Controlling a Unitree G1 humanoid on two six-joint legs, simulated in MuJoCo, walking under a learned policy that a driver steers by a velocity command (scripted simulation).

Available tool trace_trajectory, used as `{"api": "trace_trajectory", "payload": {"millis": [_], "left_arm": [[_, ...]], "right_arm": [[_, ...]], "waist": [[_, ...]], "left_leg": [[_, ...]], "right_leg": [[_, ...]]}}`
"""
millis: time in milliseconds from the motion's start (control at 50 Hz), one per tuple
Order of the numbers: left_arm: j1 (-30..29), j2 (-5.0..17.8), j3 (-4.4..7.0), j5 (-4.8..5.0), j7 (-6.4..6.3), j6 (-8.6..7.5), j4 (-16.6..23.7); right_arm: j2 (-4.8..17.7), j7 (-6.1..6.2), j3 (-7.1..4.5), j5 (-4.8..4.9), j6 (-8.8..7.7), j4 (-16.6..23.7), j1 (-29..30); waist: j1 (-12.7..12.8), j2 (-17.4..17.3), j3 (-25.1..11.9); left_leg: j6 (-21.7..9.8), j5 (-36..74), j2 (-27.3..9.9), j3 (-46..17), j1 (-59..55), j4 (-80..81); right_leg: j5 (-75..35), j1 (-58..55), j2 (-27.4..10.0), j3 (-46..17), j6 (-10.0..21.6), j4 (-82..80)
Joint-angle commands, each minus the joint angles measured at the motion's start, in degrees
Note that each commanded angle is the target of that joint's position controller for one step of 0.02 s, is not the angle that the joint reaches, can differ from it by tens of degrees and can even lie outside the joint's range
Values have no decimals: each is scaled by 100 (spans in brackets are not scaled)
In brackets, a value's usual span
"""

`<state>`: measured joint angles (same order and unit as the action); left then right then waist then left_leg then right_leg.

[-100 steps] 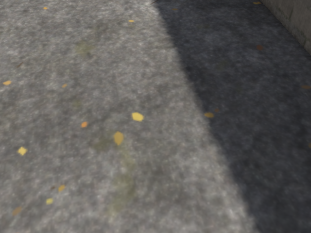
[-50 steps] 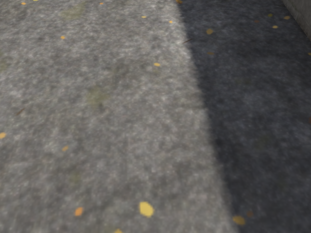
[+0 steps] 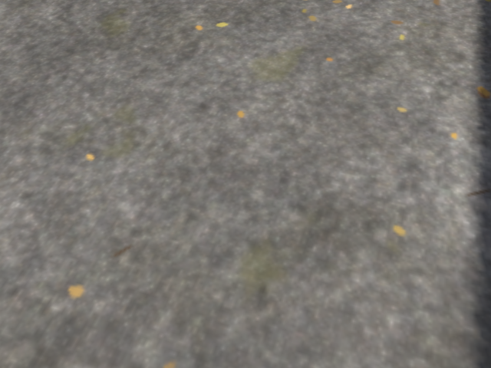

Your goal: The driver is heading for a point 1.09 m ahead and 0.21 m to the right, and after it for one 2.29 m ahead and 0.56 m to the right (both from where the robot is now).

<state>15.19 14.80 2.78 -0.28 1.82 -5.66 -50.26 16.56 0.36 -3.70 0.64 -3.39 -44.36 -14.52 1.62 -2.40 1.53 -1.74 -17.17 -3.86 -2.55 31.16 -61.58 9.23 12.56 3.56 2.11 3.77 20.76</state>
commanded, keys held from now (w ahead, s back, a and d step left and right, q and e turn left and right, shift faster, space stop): w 1.00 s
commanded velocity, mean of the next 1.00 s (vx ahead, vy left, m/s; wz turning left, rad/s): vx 0.50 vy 0.00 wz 0.02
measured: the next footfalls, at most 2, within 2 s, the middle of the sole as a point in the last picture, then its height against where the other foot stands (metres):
left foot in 0.32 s outside the picture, level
right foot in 0.84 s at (306, 309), level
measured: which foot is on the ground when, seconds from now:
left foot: up 0.00-0.30, down 0.32-0.86, up 0.88-1.00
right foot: down 0.00-0.34, up 0.36-0.82, down 0.84-1.00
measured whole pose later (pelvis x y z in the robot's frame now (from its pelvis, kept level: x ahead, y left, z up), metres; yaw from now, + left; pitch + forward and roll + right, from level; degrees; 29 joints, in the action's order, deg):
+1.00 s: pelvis +0.57 -0.01 +0.00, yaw -1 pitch +1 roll +0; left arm 11.8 15.2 2.7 -0.3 1.8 -4.6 -49.2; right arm 16.8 0.1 -3.2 1.1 -4.4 -50.4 -15.5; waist 0.5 -1.9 1.3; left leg -2.0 -19.8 -3.7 -1.0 26.4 -64.6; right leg 8.9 17.5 1.8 2.9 3.5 24.9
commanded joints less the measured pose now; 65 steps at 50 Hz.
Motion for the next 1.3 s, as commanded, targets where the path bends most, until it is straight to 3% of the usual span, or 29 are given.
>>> {"api": "trace_trajectory", "payload": {"millis": [20,120,220,280,300,320,340,360,380,400,420,440,520,640,740,800,820,840,860,880,900,920,940,960,1000,1040,1160,1240,1300], "left_arm": [[-179,881,172,30,-65,-101,291],[247,1000,183,117,-145,-13,98],[746,1059,196,151,-169,146,-166],[633,1209,250,157,-215,239,-192],[504,1208,242,160,-226,270,-169],[467,1061,175,107,-240,275,-92],[925,528,0,11,-214,188,91],[1125,360,-79,59,-163,61,-19],[650,971,82,208,-115,-37,89],[141,1017,94,285,-95,-88,247],[-78,942,94,223,-111,-87,287],[-75,917,133,140,-134,-33,263],[50,562,78,71,-171,186,245],[-1154,398,-1,49,-96,115,576],[-1799,507,-8,110,30,61,852],[-1434,719,72,103,78,20,811],[-817,876,173,85,58,14,626],[138,1193,318,58,8,17,354],[867,1806,465,-20,-33,54,241],[1096,1546,407,92,-15,99,142],[766,1210,283,123,-16,92,203],[319,1030,230,81,-36,92,316],[-51,872,177,25,-27,81,367],[-282,709,132,-28,-24,44,402],[-397,647,119,-34,-12,0,379],[-290,800,163,-3,-40,-47,293],[189,975,207,72,-175,15,40],[710,1016,231,152,-203,128,-204],[684,1116,293,177,-253,216,-235]], "right_arm": [[332,25,-79,-49,-43,410,96],[125,-59,24,-25,-129,611,1036],[189,-212,41,43,-195,880,1754],[434,-261,-47,26,-226,834,1383],[615,-240,-149,8,-228,645,731],[913,-186,-279,-32,-219,379,-220],[1481,-135,-407,-161,-191,264,-1003],[1274,-150,-359,-33,-147,150,-1175],[908,-146,-227,8,-128,181,-888],[758,-125,-173,-12,-121,244,-484],[637,-141,-127,-56,-129,258,-127],[468,-156,-78,-98,-163,284,116],[580,-170,-114,-71,-274,146,213],[810,-47,-160,-19,-222,-176,-254],[911,-14,-200,55,-102,-515,-711],[1004,23,-236,62,1,-585,-617],[976,35,-219,61,39,-576,-519],[778,52,-133,4,57,-530,-572],[232,8,53,-89,-36,-386,-1188],[128,-19,99,-42,-156,-482,-1215],[721,-59,-55,123,-254,-366,-696],[778,-63,-62,197,-297,-222,-220],[729,-35,-66,127,-286,-189,1],[686,-8,-99,54,-235,-206,-31],[452,2,-76,16,-112,-306,-262],[362,20,-58,-19,-45,-252,-110],[176,-59,22,-29,-112,29,1028],[206,-163,47,16,-187,274,1744],[428,-228,-10,24,-274,302,1670]], "waist": [[-119,643,-69],[201,566,49],[372,589,245],[11,749,-34],[-378,733,-438],[-787,606,-1117],[-786,-450,-2104],[-753,-1338,-2663],[-825,-808,-1868],[-724,-510,-1137],[-537,-137,-625],[-343,-152,-407],[-28,-191,-188],[-379,-52,102],[-543,-80,233],[-243,-227,-2],[99,-200,-362],[460,-16,-1048],[378,1128,-2010],[458,1832,-2451],[508,1305,-1678],[399,995,-1032],[235,667,-549],[26,750,-374],[-192,811,-304],[-231,695,-178],[89,555,89],[302,522,282],[99,653,198]], "left_leg": [[163,632,-379,-122,736,633],[236,2170,-159,169,379,2456],[82,1989,19,188,534,3175],[-168,1350,232,313,-151,3392],[-326,1430,390,472,-1102,3548],[-559,1641,154,263,-2638,3362],[-1304,1512,-1325,-1836,-5024,3213],[-1869,689,-1974,-3821,-5706,4061],[-1592,79,-1750,-3351,-5151,4276],[-1385,200,-1511,-2544,-4304,4421],[-1278,611,-1263,-1988,-3447,4653],[-1187,997,-1067,-1611,-2871,4850],[-1301,1640,-904,-915,-2029,5382],[-1026,1776,-600,-109,-2077,5522],[-916,1798,-984,-207,-3006,5163],[-738,2930,-1092,-221,-3424,4544],[-613,3786,-877,-27,-3347,3815],[-431,3612,-559,224,-2757,2581],[-30,1647,159,530,-628,338],[110,-1554,752,-32,613,-852],[-11,-1446,370,-400,1239,-1347],[-102,-936,65,-230,1366,-1233],[-95,-481,-164,-111,1195,-884],[-83,-160,-355,-169,824,-505],[-16,99,-442,-154,345,-190],[103,452,-481,-104,496,215],[242,2194,-284,143,491,2290],[238,2189,-70,116,428,3050],[112,1732,22,7,43,3412]], "right_leg": [[-884,-394,-1597,-1441,1007,-1327],[-1302,-483,-1265,-669,734,-1369],[-1525,-1371,-1667,-783,690,-1023],[-2910,-1764,-1790,-764,528,-351],[-3739,-1647,-1608,-575,408,386],[-3498,-968,-1326,-375,232,1553],[-1338,1116,-638,-67,-116,3738],[2318,2390,-33,-545,-254,5016],[2269,3009,-415,-881,-170,5466],[1776,3141,-695,-703,-119,5348],[1337,2986,-913,-574,-147,4953],[1033,2669,-1086,-603,-181,4590],[456,2296,-1219,-540,-398,3899],[-1426,2204,-995,-308,-488,1739],[-1199,2320,-847,-352,-295,992],[-558,1698,-647,-184,-53,770],[-543,829,-461,2,81,638],[-715,-642,-675,-204,299,816],[-396,-3004,-2134,-2374,1122,883],[706,-3620,-2631,-4336,1556,-161],[1405,-3067,-2448,-3879,1264,-372],[1293,-2264,-2253,-3145,1059,-475],[830,-1425,-2044,-2577,988,-680],[391,-854,-1868,-2205,906,-835],[-105,-328,-1687,-1751,915,-1132],[-597,-203,-1681,-1427,1007,-1322],[-1009,-377,-1383,-591,769,-1471],[-914,-862,-1566,-829,767,-1176],[-1127,-1218,-1786,-1137,637,-740]]}}
Keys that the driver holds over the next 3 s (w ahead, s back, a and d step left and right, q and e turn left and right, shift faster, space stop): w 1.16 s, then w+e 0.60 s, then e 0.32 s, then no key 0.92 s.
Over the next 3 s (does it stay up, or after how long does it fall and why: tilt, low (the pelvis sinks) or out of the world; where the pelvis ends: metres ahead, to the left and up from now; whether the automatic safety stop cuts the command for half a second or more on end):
stays up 1.21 -0.08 -0.01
